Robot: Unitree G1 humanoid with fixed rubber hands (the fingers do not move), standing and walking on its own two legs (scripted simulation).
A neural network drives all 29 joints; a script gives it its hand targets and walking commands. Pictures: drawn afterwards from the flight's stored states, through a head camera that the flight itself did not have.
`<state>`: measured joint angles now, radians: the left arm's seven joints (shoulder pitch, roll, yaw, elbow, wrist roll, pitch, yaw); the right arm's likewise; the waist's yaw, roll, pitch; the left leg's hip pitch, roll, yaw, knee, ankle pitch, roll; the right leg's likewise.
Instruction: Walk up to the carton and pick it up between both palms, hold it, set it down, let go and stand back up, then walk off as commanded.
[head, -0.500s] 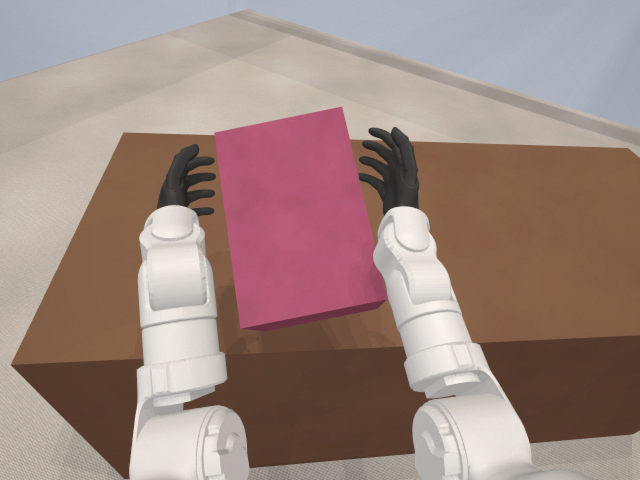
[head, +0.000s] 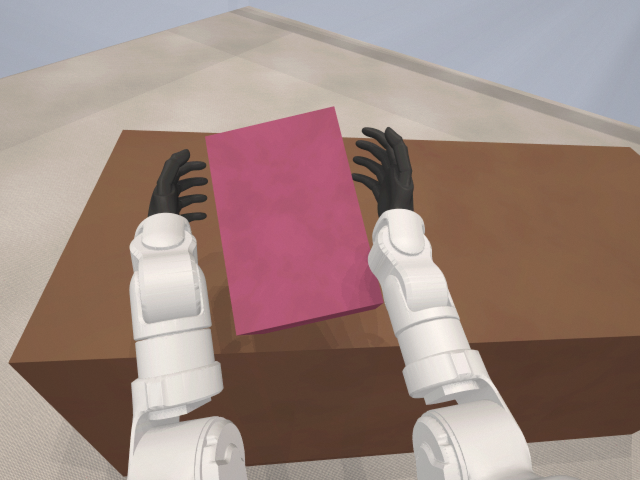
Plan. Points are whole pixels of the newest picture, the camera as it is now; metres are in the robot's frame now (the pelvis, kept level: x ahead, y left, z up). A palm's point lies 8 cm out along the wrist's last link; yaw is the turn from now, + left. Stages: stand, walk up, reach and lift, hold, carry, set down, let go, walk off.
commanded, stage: hold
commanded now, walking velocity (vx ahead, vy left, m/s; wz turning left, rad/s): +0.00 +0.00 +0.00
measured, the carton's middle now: (296, 228) +0.40 -0.01 +0.10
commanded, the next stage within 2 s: none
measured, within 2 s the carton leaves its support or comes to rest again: neither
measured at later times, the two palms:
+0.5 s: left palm (173, 216) +0.36 +0.14 +0.17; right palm (393, 198) +0.36 -0.12 +0.19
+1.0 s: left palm (166, 223) +0.35 +0.14 +0.16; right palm (389, 205) +0.35 -0.11 +0.18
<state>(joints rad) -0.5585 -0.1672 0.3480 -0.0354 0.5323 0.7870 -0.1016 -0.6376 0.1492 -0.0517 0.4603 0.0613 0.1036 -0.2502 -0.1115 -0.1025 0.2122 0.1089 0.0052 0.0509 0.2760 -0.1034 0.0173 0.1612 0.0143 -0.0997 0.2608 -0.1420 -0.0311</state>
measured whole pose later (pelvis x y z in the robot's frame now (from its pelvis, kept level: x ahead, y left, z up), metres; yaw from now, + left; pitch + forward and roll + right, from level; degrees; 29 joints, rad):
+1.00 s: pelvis +0.00 +0.00 +0.00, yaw +0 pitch -16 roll +0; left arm -0.57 -0.17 0.36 -0.02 0.53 0.79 -0.10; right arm -0.64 0.16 -0.08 0.50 0.04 0.09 -0.22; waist -0.10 -0.10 0.22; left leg 0.10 0.00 0.06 0.27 -0.10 0.02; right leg 0.14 0.01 -0.10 0.28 -0.15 -0.03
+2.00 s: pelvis -0.01 +0.00 +0.00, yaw +0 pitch -16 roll +0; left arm -0.59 -0.17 0.36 0.01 0.54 0.79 -0.11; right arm -0.67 0.14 -0.09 0.52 0.04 0.10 -0.22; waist -0.10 -0.10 0.20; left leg 0.10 0.00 0.06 0.26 -0.09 0.02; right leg 0.14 0.01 -0.09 0.27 -0.14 -0.03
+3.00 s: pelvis +0.00 +0.00 +0.00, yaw +0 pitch -16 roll +0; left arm -0.59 -0.17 0.37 0.02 0.53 0.78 -0.10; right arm -0.66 0.16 -0.09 0.51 0.04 0.09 -0.23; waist -0.10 -0.11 0.20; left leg 0.10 0.01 0.05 0.26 -0.09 0.01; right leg 0.14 0.02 -0.10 0.27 -0.14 -0.04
